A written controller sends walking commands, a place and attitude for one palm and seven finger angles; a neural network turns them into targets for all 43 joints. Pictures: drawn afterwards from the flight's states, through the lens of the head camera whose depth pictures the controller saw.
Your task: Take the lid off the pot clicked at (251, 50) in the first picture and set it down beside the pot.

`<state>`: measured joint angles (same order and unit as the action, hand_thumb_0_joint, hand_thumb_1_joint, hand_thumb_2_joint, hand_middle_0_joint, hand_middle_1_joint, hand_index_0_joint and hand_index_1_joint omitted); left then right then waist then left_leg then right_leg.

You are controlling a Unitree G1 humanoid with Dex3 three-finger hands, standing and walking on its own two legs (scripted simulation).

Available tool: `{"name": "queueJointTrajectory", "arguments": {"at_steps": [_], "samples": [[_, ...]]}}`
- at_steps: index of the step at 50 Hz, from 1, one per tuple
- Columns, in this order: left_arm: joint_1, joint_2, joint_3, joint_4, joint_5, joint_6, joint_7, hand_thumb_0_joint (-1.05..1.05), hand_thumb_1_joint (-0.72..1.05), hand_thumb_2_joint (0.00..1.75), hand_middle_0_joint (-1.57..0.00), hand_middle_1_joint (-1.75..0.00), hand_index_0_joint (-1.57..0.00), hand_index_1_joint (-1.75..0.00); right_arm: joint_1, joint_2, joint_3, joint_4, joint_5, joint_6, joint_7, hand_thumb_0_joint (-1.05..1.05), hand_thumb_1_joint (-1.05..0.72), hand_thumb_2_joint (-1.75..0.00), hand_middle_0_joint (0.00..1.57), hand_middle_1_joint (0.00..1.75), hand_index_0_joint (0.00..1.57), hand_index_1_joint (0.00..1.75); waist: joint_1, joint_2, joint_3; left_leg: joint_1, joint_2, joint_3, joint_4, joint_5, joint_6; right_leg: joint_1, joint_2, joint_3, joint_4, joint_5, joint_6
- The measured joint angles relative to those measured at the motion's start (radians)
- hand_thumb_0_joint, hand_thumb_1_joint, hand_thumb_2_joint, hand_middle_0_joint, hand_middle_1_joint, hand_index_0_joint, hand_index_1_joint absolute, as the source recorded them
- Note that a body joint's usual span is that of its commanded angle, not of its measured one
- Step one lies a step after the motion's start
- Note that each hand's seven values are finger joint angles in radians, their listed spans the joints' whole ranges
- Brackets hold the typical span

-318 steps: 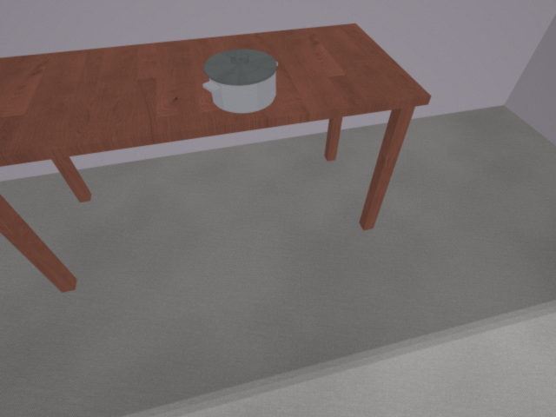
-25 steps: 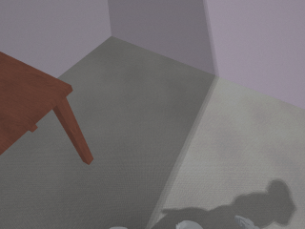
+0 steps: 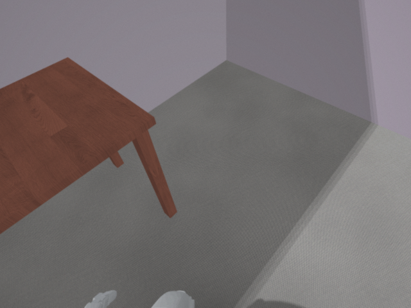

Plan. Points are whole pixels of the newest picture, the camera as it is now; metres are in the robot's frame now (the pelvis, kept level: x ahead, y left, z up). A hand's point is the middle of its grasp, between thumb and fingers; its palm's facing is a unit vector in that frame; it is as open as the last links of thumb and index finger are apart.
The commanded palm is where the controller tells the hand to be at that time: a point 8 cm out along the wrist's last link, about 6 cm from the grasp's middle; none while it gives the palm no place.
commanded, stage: turn to face it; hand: left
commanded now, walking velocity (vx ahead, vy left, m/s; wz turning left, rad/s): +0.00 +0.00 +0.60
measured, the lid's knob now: out of the picture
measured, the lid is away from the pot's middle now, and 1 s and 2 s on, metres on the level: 0.00 0.00 0.00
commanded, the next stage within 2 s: take the last steps up to it in 1.24 s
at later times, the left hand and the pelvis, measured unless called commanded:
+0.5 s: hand out of the picture +0.00 +0.30 -0.16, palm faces +0.36 -0.89 -0.28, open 7.4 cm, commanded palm none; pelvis +0.00 +0.06 +0.00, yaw +18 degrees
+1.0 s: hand out of the picture +0.00 +0.22 -0.13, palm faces +0.56 -0.77 -0.30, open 7.4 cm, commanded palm none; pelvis +0.03 +0.00 +0.00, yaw +36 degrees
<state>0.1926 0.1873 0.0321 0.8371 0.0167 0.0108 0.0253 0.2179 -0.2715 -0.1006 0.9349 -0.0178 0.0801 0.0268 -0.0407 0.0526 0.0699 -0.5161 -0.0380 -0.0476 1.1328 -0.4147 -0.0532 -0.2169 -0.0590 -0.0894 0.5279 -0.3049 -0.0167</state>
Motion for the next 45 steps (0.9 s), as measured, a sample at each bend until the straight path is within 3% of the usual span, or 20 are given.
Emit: {"name": "queueJointTrajectory", "arguments": {"at_steps": [3, 7, 11, 14, 17, 21, 25, 30, 36, 39, 42, 45], "samples": [[0.019, -0.005, -0.003, 0.013, 0.004, -0.003, -0.001, 0.0, 0.91, 0.9, -0.2, -0.3, -0.2, -0.3, -0.013, -0.003, 0.001, 0.003, 0.001, 0.007, 0.004, 0.0, -0.91, -0.9, 0.2, 0.3, 0.2, 0.3, 0.005, -0.02, 0.01, 0.012, 0.036, 0.028, -0.013, 0.004, -0.017, 0.024, -0.03, -0.032, -0.016, 0.001, 0.005], [0.047, -0.001, -0.003, 0.028, 0.008, -0.002, -0.006, 0.0, 0.9, 0.9, -0.2, -0.3, -0.2, -0.3, -0.051, -0.005, 0.008, 0.005, 0.004, 0.013, 0.007, 0.0, -0.91, -0.9, 0.19, 0.3, 0.2, 0.3, 0.025, -0.042, 0.024, 0.058, 0.06, 0.056, -0.133, -0.009, -0.022, 0.034, -0.061, -0.074, -0.015, -0.007, 0.017], [0.071, 0.022, 0.008, 0.046, 0.012, 0.007, -0.008, 0.0, 0.9, 0.9, -0.2, -0.3, -0.2, -0.3, -0.097, -0.001, 0.02, -0.011, 0.009, 0.002, 0.007, 0.0, -0.91, -0.9, 0.19, 0.3, 0.2, 0.3, 0.052, -0.066, 0.035, 0.132, 0.059, 0.098, -0.31, -0.02, -0.006, 0.025, -0.091, -0.115, 0.019, -0.028, 0.039], [0.095, 0.05, 0.023, 0.057, 0.005, 0.018, -0.01, 0.0, 0.9, 0.9, -0.2, -0.3, -0.2, -0.3, -0.111, -0.003, 0.03, -0.042, 0.008, -0.022, 0.008, 0.0, -0.91, -0.9, 0.19, 0.3, 0.2, 0.3, 0.062, -0.077, 0.023, 0.226, 0.051, 0.124, -0.532, 0.115, 0.022, -0.008, -0.117, -0.149, 0.108, -0.074, 0.066], [0.081, 0.087, 0.041, 0.077, 0.001, 0.05, -0.007, 0.01, 0.91, 0.9, -0.2, -0.3, -0.2, -0.3, -0.121, 0.011, 0.035, -0.062, 0.007, -0.05, 0.003, 0.0, -0.91, -0.9, 0.19, 0.3, 0.2, 0.3, 0.068, -0.107, 0.026, 0.198, 0.022, 0.109, -0.49, 0.102, 0.085, -0.126, -0.105, -0.044, 0.394, -0.234, 0.09], [0.046, 0.099, 0.05, 0.087, -0.001, 0.059, -0.007, 0.01, 0.91, 0.9, -0.2, -0.3, -0.2, -0.3, -0.096, 0.023, 0.049, -0.067, 0.004, -0.055, -0.015, 0.0, -0.91, -0.9, 0.2, 0.3, 0.2, 0.3, 0.062, -0.092, 0.012, 0.227, 0.005, 0.058, -0.557, 0.124, 0.1, -0.238, -0.056, 0.037, 0.599, -0.165, 0.1], [0.015, 0.097, 0.047, 0.062, -0.001, 0.046, -0.013, 0.01, 0.91, 0.9, -0.2, -0.3, -0.2, -0.3, -0.067, 0.036, 0.059, -0.053, 0.005, -0.049, -0.016, 0.0, -0.91, -0.9, 0.2, 0.3, 0.2, 0.3, 0.056, -0.08, 0.0, 0.262, -0.017, 0.013, -0.644, 0.177, 0.11, -0.274, -0.042, 0.075, 0.574, -0.078, 0.11], [-0.024, 0.084, 0.039, 0.038, -0.003, 0.043, -0.01, 0.01, 0.91, 0.9, -0.2, -0.3, -0.2, -0.3, -0.029, 0.051, 0.058, -0.038, 0.003, -0.044, -0.014, 0.0, -0.9, -0.9, 0.2, 0.3, 0.2, 0.3, 0.034, -0.063, -0.01, 0.271, -0.043, -0.044, -0.679, 0.203, 0.107, -0.258, -0.02, 0.104, 0.462, -0.078, 0.116], [-0.067, 0.058, 0.025, 0.009, -0.011, 0.036, -0.003, 0.01, 0.91, 0.9, -0.2, -0.3, -0.2, -0.3, 0.013, 0.05, 0.044, -0.019, -0.002, -0.031, -0.016, 0.0, -0.9, -0.9, 0.2, 0.3, 0.21, 0.3, 0.002, -0.028, -0.01, 0.245, -0.063, -0.118, -0.646, 0.195, 0.083, -0.177, 0.033, 0.11, 0.26, -0.103, 0.103], [-0.064, 0.049, 0.014, -0.016, -0.013, 0.014, -0.002, 0.01, 0.91, 0.9, -0.2, -0.3, -0.2, -0.3, 0.035, 0.04, 0.033, -0.012, 0.006, -0.022, -0.017, 0.0, -0.9, -0.9, 0.2, 0.3, 0.21, 0.3, 0.0, -0.019, -0.021, 0.207, -0.084, -0.149, -0.579, 0.164, 0.058, -0.077, 0.046, 0.102, 0.038, 0.003, 0.081], [-0.058, 0.022, 0.003, -0.019, -0.004, 0.001, 0.001, 0.0, 0.91, 0.9, -0.2, -0.3, -0.2, -0.3, 0.028, 0.019, 0.014, 0.0, 0.006, -0.01, -0.018, 0.0, -0.91, -0.9, 0.2, 0.3, 0.2, 0.3, -0.004, 0.012, -0.005, 0.108, -0.072, -0.102, -0.307, -0.035, 0.037, -0.068, 0.046, 0.061, 0.051, 0.007, 0.006], [-0.033, 0.004, -0.002, -0.014, -0.003, 0.004, 0.002, 0.0, 0.91, 0.9, -0.2, -0.3, -0.2, -0.3, 0.024, 0.003, 0.003, 0.003, 0.0, -0.001, -0.009, 0.0, -0.91, -0.9, 0.2, 0.3, 0.2, 0.3, -0.007, 0.011, 0.001, 0.03, -0.036, -0.03, -0.055, -0.028, 0.02, -0.029, 0.022, 0.025, 0.018, 0.012, -0.013]]}}
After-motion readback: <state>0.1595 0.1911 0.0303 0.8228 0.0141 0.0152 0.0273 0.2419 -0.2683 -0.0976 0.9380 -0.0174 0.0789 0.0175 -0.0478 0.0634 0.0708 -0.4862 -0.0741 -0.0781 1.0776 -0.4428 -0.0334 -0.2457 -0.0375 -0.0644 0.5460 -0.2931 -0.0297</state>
